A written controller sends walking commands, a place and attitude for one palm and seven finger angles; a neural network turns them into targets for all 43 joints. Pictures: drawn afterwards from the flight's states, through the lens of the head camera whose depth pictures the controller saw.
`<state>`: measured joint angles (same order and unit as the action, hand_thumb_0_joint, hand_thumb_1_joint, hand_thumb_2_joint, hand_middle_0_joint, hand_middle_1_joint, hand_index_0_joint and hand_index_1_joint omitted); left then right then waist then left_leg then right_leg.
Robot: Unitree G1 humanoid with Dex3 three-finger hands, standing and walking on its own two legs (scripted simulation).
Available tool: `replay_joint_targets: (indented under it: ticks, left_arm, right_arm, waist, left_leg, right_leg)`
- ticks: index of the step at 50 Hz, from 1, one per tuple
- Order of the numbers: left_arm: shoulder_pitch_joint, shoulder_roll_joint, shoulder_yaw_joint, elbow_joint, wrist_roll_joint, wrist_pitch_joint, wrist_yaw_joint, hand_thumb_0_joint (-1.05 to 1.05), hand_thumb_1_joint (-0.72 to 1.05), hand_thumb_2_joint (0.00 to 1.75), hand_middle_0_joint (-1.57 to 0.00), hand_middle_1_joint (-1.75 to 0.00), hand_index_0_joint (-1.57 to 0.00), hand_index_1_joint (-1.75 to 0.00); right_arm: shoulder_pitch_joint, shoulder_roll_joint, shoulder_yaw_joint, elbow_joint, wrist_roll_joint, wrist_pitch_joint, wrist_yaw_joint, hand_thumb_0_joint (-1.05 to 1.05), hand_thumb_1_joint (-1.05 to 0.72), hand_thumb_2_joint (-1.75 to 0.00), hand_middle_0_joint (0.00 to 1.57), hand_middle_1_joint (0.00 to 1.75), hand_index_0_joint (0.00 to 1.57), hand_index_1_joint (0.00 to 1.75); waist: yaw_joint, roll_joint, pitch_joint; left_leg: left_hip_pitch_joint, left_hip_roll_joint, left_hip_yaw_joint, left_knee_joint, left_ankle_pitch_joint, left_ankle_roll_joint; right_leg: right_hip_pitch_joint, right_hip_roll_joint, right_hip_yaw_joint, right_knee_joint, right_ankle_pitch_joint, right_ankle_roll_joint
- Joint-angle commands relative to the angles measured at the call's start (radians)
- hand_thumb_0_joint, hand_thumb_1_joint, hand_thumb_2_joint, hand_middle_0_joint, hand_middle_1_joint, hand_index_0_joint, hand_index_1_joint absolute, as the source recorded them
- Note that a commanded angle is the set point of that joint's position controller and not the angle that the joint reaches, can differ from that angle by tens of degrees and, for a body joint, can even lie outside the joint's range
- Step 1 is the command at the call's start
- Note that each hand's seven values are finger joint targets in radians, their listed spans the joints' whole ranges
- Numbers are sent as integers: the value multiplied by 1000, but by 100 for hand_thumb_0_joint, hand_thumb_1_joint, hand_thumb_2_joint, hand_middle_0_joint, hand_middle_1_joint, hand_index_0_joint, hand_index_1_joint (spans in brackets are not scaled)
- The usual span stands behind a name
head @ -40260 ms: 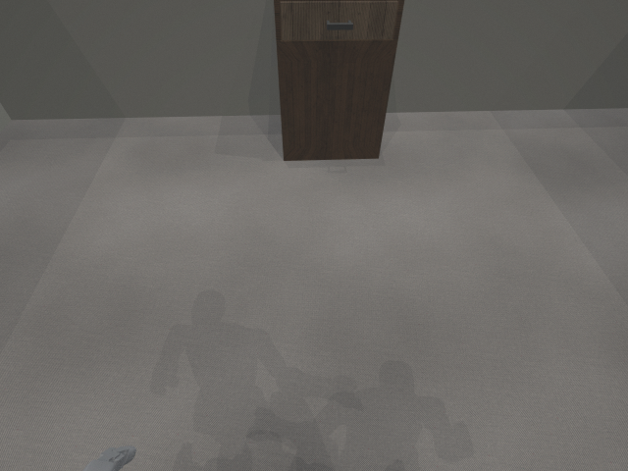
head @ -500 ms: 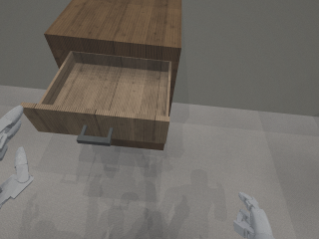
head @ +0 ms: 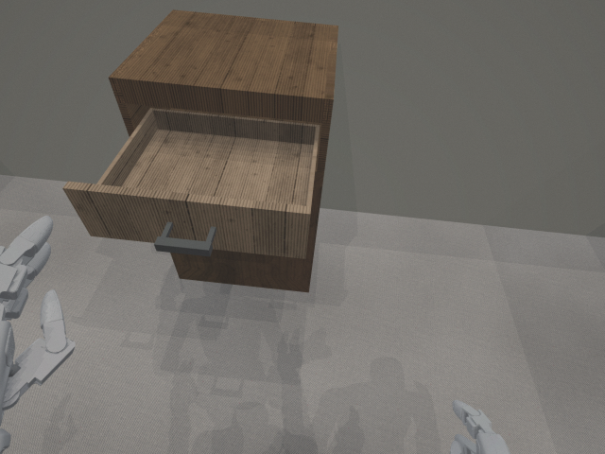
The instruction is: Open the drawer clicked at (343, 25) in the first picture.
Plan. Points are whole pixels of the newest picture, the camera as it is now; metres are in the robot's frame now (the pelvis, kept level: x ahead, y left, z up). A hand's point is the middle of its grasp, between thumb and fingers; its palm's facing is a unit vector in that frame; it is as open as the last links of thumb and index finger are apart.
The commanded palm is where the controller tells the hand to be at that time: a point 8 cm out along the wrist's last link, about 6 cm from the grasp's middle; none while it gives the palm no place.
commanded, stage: stop stepping back and stand still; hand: left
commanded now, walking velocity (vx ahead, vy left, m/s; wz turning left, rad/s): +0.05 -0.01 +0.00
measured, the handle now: (187, 238) +0.51 +0.23 -0.08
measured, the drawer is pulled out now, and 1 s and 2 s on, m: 0.30 0.30 0.30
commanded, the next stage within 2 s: let the arm hang, fingers relaxed in 0.26 s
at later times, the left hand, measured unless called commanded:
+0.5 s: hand (113, 407) +0.19 +0.25 -0.04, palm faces +0.08 -0.91 -0.40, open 7.4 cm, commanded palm none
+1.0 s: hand out of the picture -0.04 +0.21 -0.17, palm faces -0.02 -0.97 -0.23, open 7.4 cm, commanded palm none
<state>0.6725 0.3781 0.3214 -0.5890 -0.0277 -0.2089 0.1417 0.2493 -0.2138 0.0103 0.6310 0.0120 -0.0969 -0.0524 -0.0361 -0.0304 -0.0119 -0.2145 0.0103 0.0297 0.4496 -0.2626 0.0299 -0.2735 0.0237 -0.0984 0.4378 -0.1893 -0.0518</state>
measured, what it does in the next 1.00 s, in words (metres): stands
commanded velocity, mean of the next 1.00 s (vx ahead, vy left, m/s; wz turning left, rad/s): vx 0.00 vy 0.00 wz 0.00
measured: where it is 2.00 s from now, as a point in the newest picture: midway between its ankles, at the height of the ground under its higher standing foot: outside the picture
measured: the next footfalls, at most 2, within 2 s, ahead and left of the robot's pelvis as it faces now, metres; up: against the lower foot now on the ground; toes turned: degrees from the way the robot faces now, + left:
none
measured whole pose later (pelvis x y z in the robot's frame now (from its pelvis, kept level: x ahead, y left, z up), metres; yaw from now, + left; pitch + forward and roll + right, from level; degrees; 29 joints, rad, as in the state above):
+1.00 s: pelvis -0.01 +0.02 +0.00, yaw -1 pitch -2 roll +0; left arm 0.32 0.20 -0.01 1.13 0.01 0.01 0.02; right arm 0.33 -0.15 0.02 1.09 0.00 0.02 -0.02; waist 0.00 0.01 0.09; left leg -0.13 -0.01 0.06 0.39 -0.23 0.03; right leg -0.20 0.01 -0.06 0.38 -0.15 -0.03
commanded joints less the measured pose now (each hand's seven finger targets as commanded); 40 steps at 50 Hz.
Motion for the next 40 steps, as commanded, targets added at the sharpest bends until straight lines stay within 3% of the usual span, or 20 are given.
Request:
replay_joint_targets:
  ticks: [1, 2, 3, 8, 11, 16, 17, 18, 19, 20, 21, 22, 24, 25, 26, 28, 31, 32, 36, 40]
  left_arm:
    - [-4, 175, 133, -249, -7, -71, 24, 0, 90, 90, -20, -30, -20, -30]
    - [-11, 189, 151, -270, -4, -72, 28, 0, 90, 90, -20, -30, -20, -30]
    - [-20, 173, 141, -265, -1, -72, 32, 0, 90, 90, -20, -30, -20, -30]
    - [-42, 154, 135, -195, -10, -75, 30, 0, 90, 90, -20, -30, -20, -30]
    - [-46, 129, 117, -159, -12, -75, 24, 0, 90, 90, -20, -30, -20, -30]
    - [-56, 131, 112, -165, -11, -68, 21, 0, 90, 90, -20, -30, -20, -30]
    - [-66, 145, 122, -194, -9, -68, 21, 0, 90, 90, -20, -30, -20, -30]
    - [-215, 29, -226, 674, 97, 99, -106, 0, 90, 90, -20, -30, -20, -30]
    - [-185, -6, -194, 717, 74, 176, -127, 0, 90, 90, -20, -30, -20, -30]
    - [-176, -35, -204, 710, 69, 198, -132, 0, 90, 90, -20, -30, -20, -30]
    - [-213, -50, -217, 746, 64, 198, -132, 0, 90, 90, -20, -30, -20, -30]
    - [-261, -35, -226, 793, 67, 194, -132, 0, 90, 90, -20, -30, -20, -30]
    - [-290, -19, -239, 907, 70, 198, -131, 0, 90, 90, -20, -30, -20, -30]
    - [-310, -5, -241, 974, 69, 198, -130, 0, 90, 90, -20, -30, -20, -30]
    - [-334, 3, -247, 1042, 65, 201, -128, 0, 90, 90, -20, -30, -20, -30]
    - [-379, -13, -266, 1158, 55, 213, -122, 0, 90, 90, -20, -30, -20, -30]
    - [-374, -20, -284, 1316, 47, 218, -119, 0, 90, 90, -20, -30, -20, -30]
    - [-371, -19, -285, 1355, 47, 217, -118, 0, 90, 90, -20, -30, -20, -30]
    - [-343, -49, -288, 1489, 42, 209, -121, 0, 90, 90, -20, -30, -20, -30]
    - [-346, -64, -299, 1575, 38, 206, -121, 0, 90, 90, -20, -30, -20, -30]
  right_arm:
    - [-131, -124, -49, -187, 6, -74, -8, 0, -90, -90, 20, 30, 20, 30]
    - [-136, -109, -44, -182, 3, -76, -9, 0, -90, -90, 20, 30, 20, 30]
    - [-132, -106, -37, -182, 0, -77, -12, 0, -90, -90, 20, 30, 20, 30]
    - [-124, -115, -44, -167, 6, -90, -13, 0, -90, -90, 20, 30, 20, 30]
    - [-112, -116, -46, -160, 7, -87, -5, 0, -90, -90, 20, 30, 20, 30]
    - [-125, -107, -41, -169, 4, -76, -1, 0, -90, -90, 20, 30, 20, 30]
    - [-127, -112, -42, -175, 1, -76, -1, 0, -90, -90, 20, 30, 20, 30]
    - [-145, -280, -99, 99, -9, -100, 83, 0, -90, -90, 20, 30, 20, 30]
    - [-44, -202, -85, 91, -11, -28, 73, 0, -90, -90, 20, 30, 20, 30]
    - [-34, -182, -73, 72, -12, -7, 66, 0, -90, -90, 20, 30, 20, 30]
    - [-52, -162, -63, 70, -19, 3, 63, 0, -90, -90, 20, 30, 20, 30]
    - [-55, -162, -58, 67, -23, 10, 61, 0, -90, -90, 20, 30, 20, 30]
    - [-59, -160, -45, 77, -25, 28, 51, 0, -90, -90, 20, 30, 20, 30]
    - [-52, -162, -46, 88, -23, 39, 48, 0, -90, -90, 20, 30, 20, 30]
    - [-44, -159, -46, 105, -23, 52, 45, 0, -90, -90, 20, 30, 20, 30]
    - [-47, -136, -35, 145, -29, 68, 42, 0, -90, -90, 20, 30, 20, 30]
    - [-56, -112, -18, 204, -25, 81, 37, 0, -90, -90, 20, 30, 20, 30]
    - [-42, -109, -16, 218, -23, 85, 35, 0, -90, -90, 20, 30, 20, 30]
    - [12, -82, -15, 293, -24, 95, 29, 0, -90, -90, 20, 30, 20, 30]
    - [74, -73, -18, 352, -20, 101, 25, 0, -90, -90, 20, 30, 20, 30]
  waist:
    - [30, 128, -55]
    - [26, 182, -54]
    - [22, 181, -17]
    - [16, 43, -11]
    - [12, 43, -12]
    - [15, 28, -21]
    - [16, 52, -40]
    - [-18, 58, 42]
    - [0, 82, -54]
    - [2, 116, -45]
    - [15, 89, -69]
    - [19, -17, -78]
    - [32, -163, -106]
    - [30, -187, -117]
    - [26, -177, -107]
    - [28, 4, -50]
    - [46, 133, 22]
    - [47, 120, 30]
    - [44, 192, 20]
    - [34, 98, 45]
  left_leg:
    - [-81, 136, -143, -156, -65, 61]
    - [-79, 124, -124, -173, -113, 54]
    - [-128, 125, -141, -191, -128, 52]
    - [-131, 93, -105, -115, -7, 25]
    - [-99, 72, -80, -80, -5, 14]
    - [-80, 73, -79, -93, 14, 14]
    - [-67, 74, -77, -99, 47, 10]
    - [-137, 88, -103, 52, 222, 10]
    - [-62, 107, -93, 23, 287, 9]
    - [-79, 126, -100, 5, 261, 19]
    - [-126, 138, -142, -4, 238, 40]
    - [-112, 137, -156, 8, 295, 45]
    - [-97, 93, -128, 46, 287, 32]
    - [-60, 62, -103, 59, 258, 20]
    - [-27, 43, -90, 52, 226, 14]
    - [-14, 60, -95, -21, 249, 11]
    - [-37, 77, -100, -96, 198, 13]
    - [-35, 82, -103, -104, 168, 15]
    - [-19, 72, -93, -136, 16, 15]
    - [0, 85, -101, -150, -3, 18]
  right_leg:
    - [122, -102, 157, -42, -100, 57]
    - [99, -99, 154, -38, -133, 47]
    - [116, -84, 134, -23, -118, 46]
    - [152, -101, 167, -64, 39, 46]
    - [128, -119, 198, -109, 16, 38]
    - [134, -107, 185, -115, 33, 41]
    - [147, -102, 174, -95, 69, 38]
    - [-13, -144, 80, 84, 225, 18]
    - [-2, -123, 116, 97, 202, 21]
    - [-9, -102, 94, 120, 119, 35]
    - [9, -90, 92, 143, 55, 32]
    - [27, -84, 96, 141, 93, 26]
    - [122, -120, 144, 74, 233, 15]
    - [132, -152, 174, 56, 310, -3]
    - [127, -171, 187, 41, 340, -15]
    - [113, -142, 167, 36, 270, -5]
    - [134, -112, 160, -18, 119, 14]
    - [138, -110, 155, -39, 95, 13]
    - [151, -111, 165, -102, 19, 4]
    - [131, -112, 159, -128, -5, 3]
